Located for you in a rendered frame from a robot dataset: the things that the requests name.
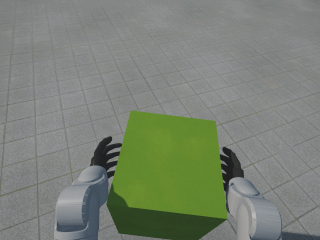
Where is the carton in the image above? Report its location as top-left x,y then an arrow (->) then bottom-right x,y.
106,110 -> 228,240

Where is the left robot hand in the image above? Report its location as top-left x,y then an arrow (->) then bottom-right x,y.
90,136 -> 122,179

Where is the right robot forearm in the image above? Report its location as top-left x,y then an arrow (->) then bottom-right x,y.
225,177 -> 282,240

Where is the left robot forearm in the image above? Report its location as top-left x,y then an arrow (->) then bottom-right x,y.
53,165 -> 109,240

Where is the right robot hand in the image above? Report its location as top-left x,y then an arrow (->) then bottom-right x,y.
220,147 -> 244,192

